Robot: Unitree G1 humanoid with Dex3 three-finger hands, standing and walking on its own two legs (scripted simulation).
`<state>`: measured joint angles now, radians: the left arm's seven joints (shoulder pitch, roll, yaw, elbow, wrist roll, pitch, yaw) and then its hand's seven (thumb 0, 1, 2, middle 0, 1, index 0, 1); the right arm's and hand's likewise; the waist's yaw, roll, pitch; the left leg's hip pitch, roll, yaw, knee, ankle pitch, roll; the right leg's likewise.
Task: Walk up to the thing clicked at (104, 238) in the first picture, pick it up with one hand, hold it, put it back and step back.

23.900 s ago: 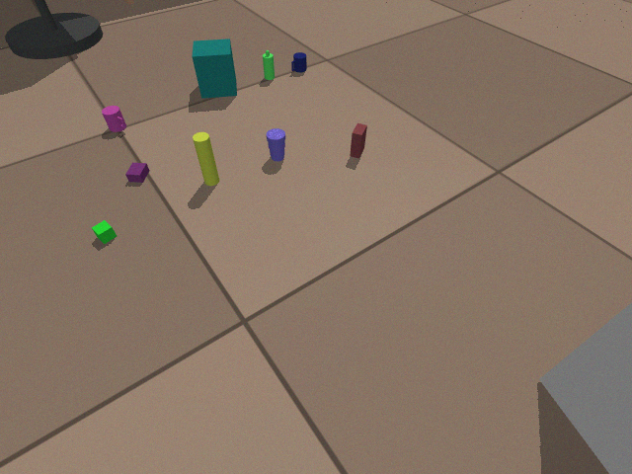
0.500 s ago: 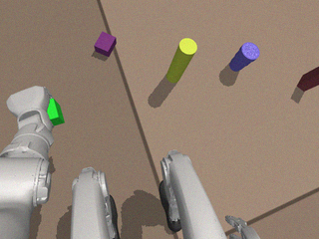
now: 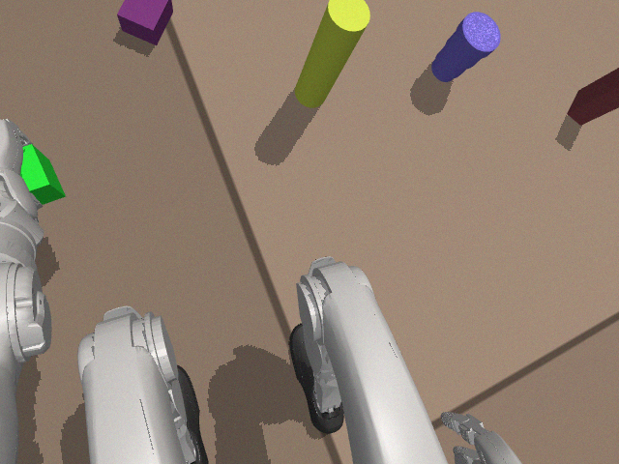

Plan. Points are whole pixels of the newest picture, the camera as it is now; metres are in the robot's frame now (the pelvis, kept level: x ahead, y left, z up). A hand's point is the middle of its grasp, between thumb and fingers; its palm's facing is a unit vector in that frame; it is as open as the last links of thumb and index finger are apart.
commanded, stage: crouch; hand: left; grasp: from above
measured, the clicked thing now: (26, 179) +0.51 +0.26 -0.20
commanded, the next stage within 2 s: lower in 0.38 s
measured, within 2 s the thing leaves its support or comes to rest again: rests again in 1.72 s
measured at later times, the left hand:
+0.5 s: hand (26, 186) +0.51 +0.26 -0.22, palm faces -0.40 -0.16 -0.90, open 8.3 cm
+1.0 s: hand (47, 196) +0.51 +0.26 -0.28, palm faces -0.41 -0.16 -0.90, open 8.3 cm
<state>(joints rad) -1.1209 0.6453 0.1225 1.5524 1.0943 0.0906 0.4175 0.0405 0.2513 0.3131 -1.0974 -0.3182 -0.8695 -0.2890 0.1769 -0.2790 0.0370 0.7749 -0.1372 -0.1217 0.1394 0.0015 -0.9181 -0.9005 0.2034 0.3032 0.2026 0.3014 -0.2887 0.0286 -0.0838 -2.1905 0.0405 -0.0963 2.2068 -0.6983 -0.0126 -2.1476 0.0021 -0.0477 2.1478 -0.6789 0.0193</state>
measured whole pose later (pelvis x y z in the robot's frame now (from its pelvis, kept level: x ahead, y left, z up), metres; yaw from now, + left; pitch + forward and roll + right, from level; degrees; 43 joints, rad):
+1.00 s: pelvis +0.00 +0.00 -0.08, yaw -5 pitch +34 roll -9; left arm -1.20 0.83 0.16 1.68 1.16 0.04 0.50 0.05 0.27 0.30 -1.10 -0.37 -0.86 -0.29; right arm 0.20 -0.31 0.17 0.73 -0.19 -0.16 0.23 0.00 -0.92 -0.90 0.20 0.30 0.20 0.30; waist -0.37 -0.04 0.08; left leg -2.38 0.03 -0.18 2.48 -0.71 -0.01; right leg -2.31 0.02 -0.10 2.36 -0.66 0.04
